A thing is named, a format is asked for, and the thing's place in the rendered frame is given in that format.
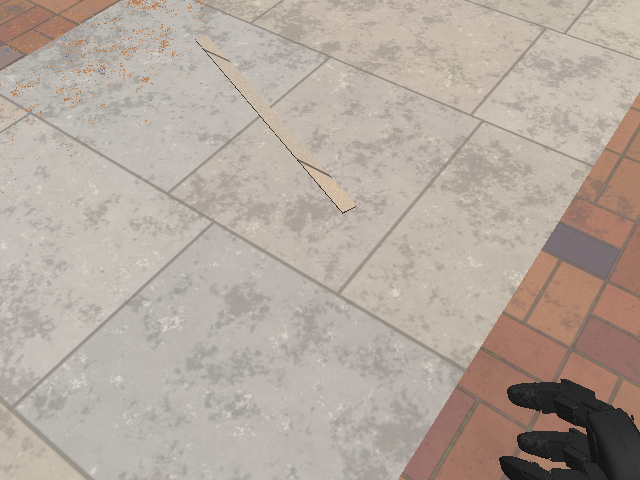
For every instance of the right robot hand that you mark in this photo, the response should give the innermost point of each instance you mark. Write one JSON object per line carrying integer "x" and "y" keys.
{"x": 609, "y": 451}

